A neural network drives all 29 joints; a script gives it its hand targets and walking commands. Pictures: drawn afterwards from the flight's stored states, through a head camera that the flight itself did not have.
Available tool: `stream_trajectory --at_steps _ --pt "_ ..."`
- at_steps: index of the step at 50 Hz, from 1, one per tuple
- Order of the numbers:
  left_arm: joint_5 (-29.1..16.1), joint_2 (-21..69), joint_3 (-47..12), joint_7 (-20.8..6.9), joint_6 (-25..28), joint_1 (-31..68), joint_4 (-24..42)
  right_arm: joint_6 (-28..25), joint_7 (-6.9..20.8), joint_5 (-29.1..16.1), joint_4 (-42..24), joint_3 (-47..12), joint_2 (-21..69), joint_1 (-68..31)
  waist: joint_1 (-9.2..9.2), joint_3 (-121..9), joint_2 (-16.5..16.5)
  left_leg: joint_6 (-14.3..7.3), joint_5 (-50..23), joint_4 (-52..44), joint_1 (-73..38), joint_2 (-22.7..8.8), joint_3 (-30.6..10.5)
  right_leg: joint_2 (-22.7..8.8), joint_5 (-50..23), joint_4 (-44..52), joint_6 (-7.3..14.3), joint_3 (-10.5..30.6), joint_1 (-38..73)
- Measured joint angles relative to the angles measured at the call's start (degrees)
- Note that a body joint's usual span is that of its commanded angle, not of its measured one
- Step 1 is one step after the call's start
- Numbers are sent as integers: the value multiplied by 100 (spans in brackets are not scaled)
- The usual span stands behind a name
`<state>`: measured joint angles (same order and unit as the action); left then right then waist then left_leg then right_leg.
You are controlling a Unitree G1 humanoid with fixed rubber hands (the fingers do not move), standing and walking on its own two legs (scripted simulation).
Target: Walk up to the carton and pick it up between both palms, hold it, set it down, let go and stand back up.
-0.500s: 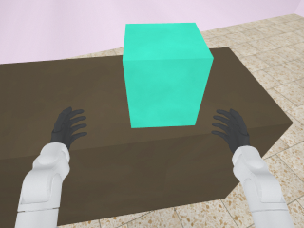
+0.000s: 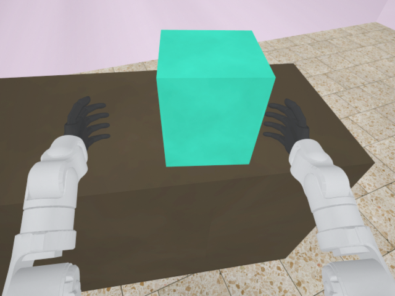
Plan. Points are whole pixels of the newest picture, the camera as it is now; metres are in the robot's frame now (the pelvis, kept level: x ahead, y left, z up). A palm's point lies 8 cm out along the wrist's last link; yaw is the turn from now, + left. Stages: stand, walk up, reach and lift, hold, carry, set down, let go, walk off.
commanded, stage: reach and lift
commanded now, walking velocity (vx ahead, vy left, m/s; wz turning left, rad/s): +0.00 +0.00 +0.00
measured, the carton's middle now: (207, 100) +0.52 -0.03 +0.12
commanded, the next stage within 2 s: none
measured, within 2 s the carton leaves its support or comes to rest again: neither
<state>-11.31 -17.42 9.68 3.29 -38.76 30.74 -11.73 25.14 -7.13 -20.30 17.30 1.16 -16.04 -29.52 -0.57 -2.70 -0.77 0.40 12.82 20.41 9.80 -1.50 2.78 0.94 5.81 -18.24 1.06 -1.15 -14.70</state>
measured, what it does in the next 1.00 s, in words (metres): stands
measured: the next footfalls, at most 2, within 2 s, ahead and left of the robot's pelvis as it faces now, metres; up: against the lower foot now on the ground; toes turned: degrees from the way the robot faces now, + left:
none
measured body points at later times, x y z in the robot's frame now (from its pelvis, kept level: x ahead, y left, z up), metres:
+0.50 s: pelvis +0.00 +0.00 +0.00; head +0.00 +0.01 +0.45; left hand +0.43 +0.23 +0.20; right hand +0.44 -0.18 +0.19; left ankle -0.03 +0.12 -0.75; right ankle +0.04 -0.11 -0.75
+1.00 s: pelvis -0.01 -0.01 -0.01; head +0.03 +0.00 +0.44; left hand +0.48 +0.22 +0.26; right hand +0.49 -0.18 +0.25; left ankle -0.03 +0.12 -0.75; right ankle +0.04 -0.11 -0.75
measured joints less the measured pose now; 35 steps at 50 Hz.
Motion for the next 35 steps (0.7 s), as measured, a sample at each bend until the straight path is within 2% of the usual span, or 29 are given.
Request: stream_trajectory --at_steps 16,27,35 --pt "-248 -330 -433 176 227 1595 -1786 -132 163 -143 1947 -49 -303 -1625 11 -269 48 -25 52 209 373 20 -106 -11 -34 8 -30 -44 -237" --pt "-577 -526 -906 264 691 2663 -3213 -257 203 -192 3090 -64 -402 -2668 8 -430 57 -6 29 333 739 15 -171 -1 -81 -33 -13 -77 -546" --pt "-904 -697 -1220 277 1133 3688 -4510 -287 169 -186 4001 -83 -441 -3605 -4 -564 62 21 -21 379 1075 15 -207 1 -103 -112 16 -94 -887"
